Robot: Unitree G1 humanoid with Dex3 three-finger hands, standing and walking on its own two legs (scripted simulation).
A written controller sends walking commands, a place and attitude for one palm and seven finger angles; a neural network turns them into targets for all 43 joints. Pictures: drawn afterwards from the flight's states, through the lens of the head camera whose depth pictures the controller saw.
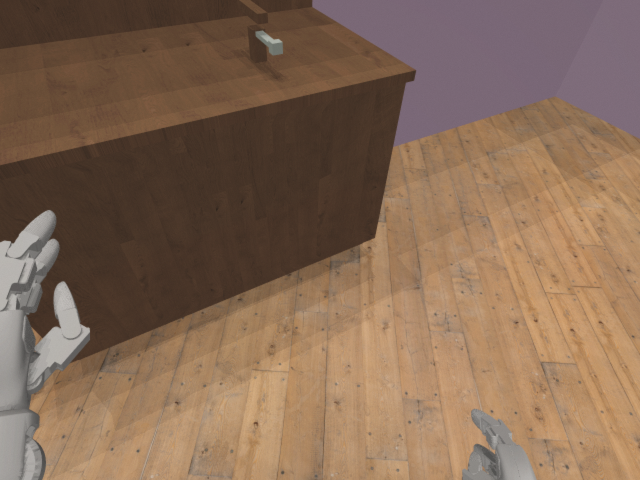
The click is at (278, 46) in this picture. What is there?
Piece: tap's lever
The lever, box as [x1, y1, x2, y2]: [268, 39, 282, 55]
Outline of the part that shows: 268,40 270,53 273,55 282,53 282,42 280,40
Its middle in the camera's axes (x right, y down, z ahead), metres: -0.12 -0.48 +0.97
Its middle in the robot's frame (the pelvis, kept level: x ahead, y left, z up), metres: +1.05 +0.18 +0.10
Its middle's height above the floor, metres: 0.88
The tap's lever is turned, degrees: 0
